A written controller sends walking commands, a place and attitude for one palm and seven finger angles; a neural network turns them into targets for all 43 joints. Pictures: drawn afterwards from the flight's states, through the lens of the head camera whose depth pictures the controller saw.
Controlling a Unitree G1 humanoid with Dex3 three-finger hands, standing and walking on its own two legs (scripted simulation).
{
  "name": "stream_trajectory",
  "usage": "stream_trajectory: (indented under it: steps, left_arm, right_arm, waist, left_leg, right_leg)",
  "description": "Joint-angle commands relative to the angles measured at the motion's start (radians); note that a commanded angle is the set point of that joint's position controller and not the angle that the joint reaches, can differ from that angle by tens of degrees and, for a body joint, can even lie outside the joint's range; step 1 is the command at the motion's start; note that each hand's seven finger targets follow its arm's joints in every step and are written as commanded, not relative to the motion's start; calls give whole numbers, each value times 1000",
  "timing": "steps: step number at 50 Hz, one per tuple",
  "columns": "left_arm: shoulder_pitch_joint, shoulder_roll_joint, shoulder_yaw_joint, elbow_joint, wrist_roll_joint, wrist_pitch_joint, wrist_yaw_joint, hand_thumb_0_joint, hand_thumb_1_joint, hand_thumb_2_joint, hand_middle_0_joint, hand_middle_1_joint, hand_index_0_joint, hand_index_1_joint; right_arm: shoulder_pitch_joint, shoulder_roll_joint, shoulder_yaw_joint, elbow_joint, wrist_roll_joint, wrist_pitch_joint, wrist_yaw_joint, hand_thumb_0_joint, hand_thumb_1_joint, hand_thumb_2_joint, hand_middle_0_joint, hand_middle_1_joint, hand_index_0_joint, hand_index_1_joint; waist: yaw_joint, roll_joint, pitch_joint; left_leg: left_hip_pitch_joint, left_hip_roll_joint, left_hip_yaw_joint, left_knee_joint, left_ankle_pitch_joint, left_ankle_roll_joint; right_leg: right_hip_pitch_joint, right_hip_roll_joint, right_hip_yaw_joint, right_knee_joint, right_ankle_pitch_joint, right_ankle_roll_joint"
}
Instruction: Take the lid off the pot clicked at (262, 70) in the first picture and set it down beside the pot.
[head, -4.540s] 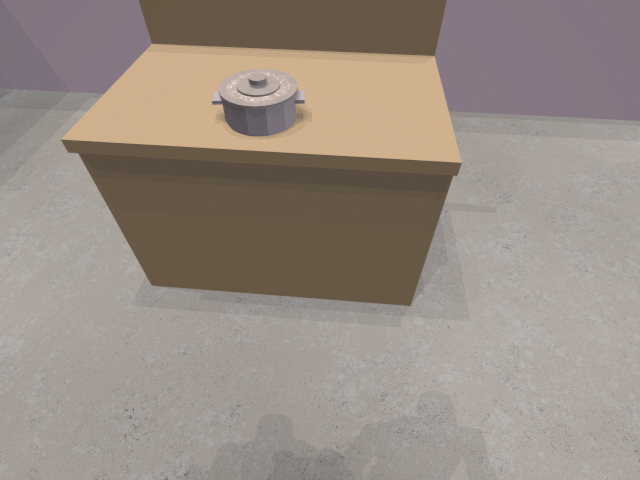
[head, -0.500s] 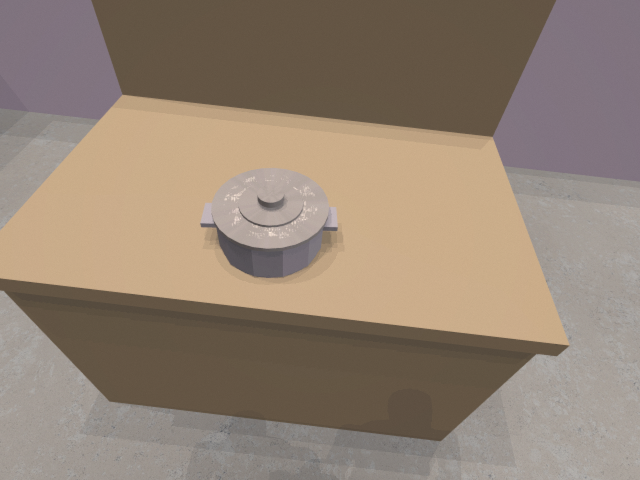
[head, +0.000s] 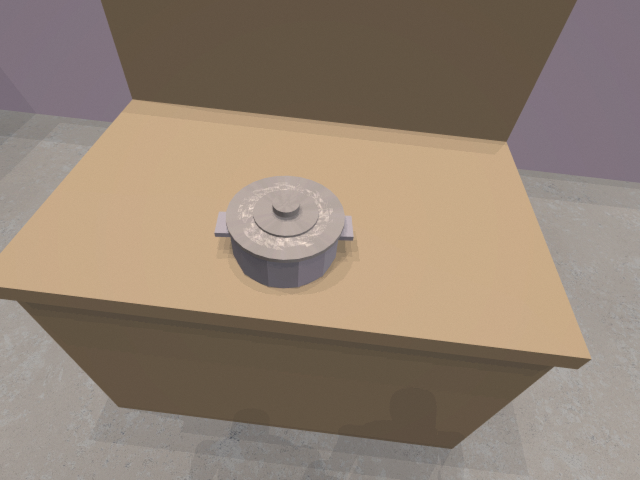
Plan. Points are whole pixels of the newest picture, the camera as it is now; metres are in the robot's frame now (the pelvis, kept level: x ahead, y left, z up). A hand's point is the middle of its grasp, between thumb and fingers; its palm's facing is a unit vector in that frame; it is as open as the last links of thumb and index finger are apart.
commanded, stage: look again from close up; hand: left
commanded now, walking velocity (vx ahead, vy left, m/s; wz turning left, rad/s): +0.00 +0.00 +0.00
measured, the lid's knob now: (286, 205) +0.53 +0.10 +0.02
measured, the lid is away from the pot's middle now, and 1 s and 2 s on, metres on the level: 0.00 0.00 0.00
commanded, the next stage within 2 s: lift the closed hand beside the body in 0.80 s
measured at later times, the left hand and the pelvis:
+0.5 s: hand out of the picture -0.01 +0.17 -0.18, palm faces +0.02 -0.99 -0.16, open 7.4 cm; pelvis +0.00 +0.01 +0.00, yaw +0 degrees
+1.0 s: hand out of the picture +0.03 +0.20 -0.15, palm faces +0.08 -0.96 -0.27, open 7.1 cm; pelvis -0.01 +0.01 +0.00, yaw +1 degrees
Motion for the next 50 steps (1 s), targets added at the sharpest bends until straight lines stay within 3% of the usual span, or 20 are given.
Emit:
stream_trajectory:
  steps: [1,3,7,8,16,21,23,32,33,39,42,44,45,46,47,48,49,50]
  left_arm:
    - [70,94,18,-31,-1,-14,10,0,900,900,-200,-300,-200,-300]
    - [73,98,17,-30,-2,-16,9,0,900,900,-200,-300,-200,-300]
    - [74,93,15,-26,-2,-16,10,0,900,900,-200,-300,-200,-300]
    - [76,99,16,-26,-3,-17,9,0,900,900,-200,-300,-200,-300]
    - [76,90,14,-20,-2,-15,10,0,900,900,-200,-300,-200,-300]
    - [84,86,13,-15,-2,-15,10,0,900,900,-200,-300,-200,-300]
    - [84,88,14,-12,-3,-16,9,0,900,900,-200,-300,-200,-300]
    - [101,68,13,5,-2,-17,12,0,900,900,-200,-300,-200,-300]
    - [103,72,12,5,-2,-18,11,0,900,900,-200,-300,-200,-300]
    - [110,58,10,13,-1,-16,12,0,900,900,-200,-300,-200,-300]
    - [115,55,10,15,0,-17,12,0,900,900,-200,-300,-200,-300]
    - [117,54,10,16,0,-17,12,0,900,900,-200,-300,-200,-300]
    - [107,79,6,49,14,-34,47,0,900,900,-200,-300,-200,-300]
    - [-561,236,-11,-1260,-97,-185,53,0,900,900,-244,-348,-244,-348]
    - [-148,190,-13,-1034,-31,-88,99,0,900,900,-288,-396,-288,-396]
    - [90,61,-71,-958,-45,34,131,0,900,900,-332,-444,-332,-444]
    - [93,-60,-160,-945,-50,58,121,0,900,900,-376,-492,-376,-492]
    - [96,-105,-203,-873,-29,52,113,0,900,900,-420,-540,-420,-540]
  right_arm:
    - [52,-105,-23,-25,-2,-12,-7,0,-900,-900,200,300,200,300]
    - [50,-105,-24,-23,-2,-12,-6,0,-900,-900,200,300,200,300]
    - [49,-104,-24,-15,-1,-11,-6,0,-900,-900,200,300,200,300]
    - [51,-104,-24,-17,0,-11,-6,0,-900,-900,200,300,200,300]
    - [57,-96,-22,-1,0,-9,-4,0,-900,-900,200,300,200,300]
    - [69,-92,-23,6,1,-11,-3,0,-900,-900,200,300,200,300]
    - [71,-89,-23,8,2,-11,-4,0,-900,-900,200,300,200,300]
    - [91,-75,-23,23,3,-14,-6,0,-900,-900,200,300,200,300]
    - [89,-73,-24,26,4,-13,-6,0,-900,-900,200,300,200,300]
    - [93,-68,-23,31,4,-10,-6,0,-900,-900,200,300,200,300]
    - [100,-60,-22,34,4,-12,-5,0,-900,-900,200,300,200,300]
    - [98,-65,-24,32,4,-12,-5,0,-900,-900,200,300,200,300]
    - [34,-118,-15,-46,5,-18,-2,0,-900,-900,200,300,200,300]
    - [44,-234,-26,-380,71,-201,12,0,-900,-900,200,300,200,300]
    - [-41,-166,-8,-322,76,-268,-25,0,-900,-900,200,300,200,300]
    - [-57,-150,-20,-330,93,-286,-5,0,-900,-900,200,300,200,300]
    - [-39,-165,-15,-318,73,-304,9,0,-900,-900,200,300,200,300]
    - [-54,-177,-13,-334,56,-316,23,0,-900,-900,200,300,200,300]
  waist:
    - [1,56,25]
    - [5,28,25]
    - [4,51,32]
    - [5,30,28]
    - [4,38,59]
    - [5,60,43]
    - [7,29,50]
    - [4,54,41]
    - [9,30,47]
    - [7,27,84]
    - [6,48,70]
    - [7,30,77]
    - [-3,94,84]
    - [-1,289,-375]
    - [22,388,-378]
    - [14,318,-256]
    - [-1,216,-124]
    - [-17,97,-31]
  left_leg:
    - [-14,149,-123,-92,360,-14]
    - [-15,150,-124,-89,368,-11]
    - [-9,148,-121,-97,353,-14]
    - [-13,148,-127,-95,356,-11]
    - [-28,145,-124,-113,298,-12]
    - [-23,146,-123,-115,302,-11]
    - [-31,148,-126,-115,304,-8]
    - [-17,147,-127,-117,313,-7]
    - [-25,149,-128,-114,307,-4]
    - [-50,145,-127,-122,253,-5]
    - [-45,143,-126,-125,243,-4]
    - [-54,143,-130,-125,237,-2]
    - [-97,157,-115,26,639,-49]
    - [140,80,-181,-90,645,-140]
    - [166,136,-154,-75,672,-173]
    - [82,110,-165,-91,590,-177]
    - [58,89,-162,-96,481,-143]
    - [7,88,-170,-94,392,-116]
  right_leg:
    - [3,-67,55,-43,206,-65]
    - [11,-68,50,-46,227,-65]
    - [4,-74,54,-52,212,-63]
    - [15,-71,54,-54,225,-66]
    - [-1,-73,58,-66,183,-62]
    - [6,-72,52,-64,176,-59]
    - [12,-69,49,-67,182,-60]
    - [5,-71,51,-63,178,-58]
    - [9,-71,47,-69,183,-59]
    - [-12,-70,51,-75,150,-56]
    - [-8,-71,54,-74,148,-56]
    - [-11,-71,51,-73,144,-55]
    - [-48,-84,73,-8,378,-46]
    - [33,4,6,52,263,-69]
    - [-47,8,7,101,76,-98]
    - [-74,12,-16,116,18,-78]
    - [-86,28,-26,70,52,-71]
    - [-98,33,-41,38,68,-69]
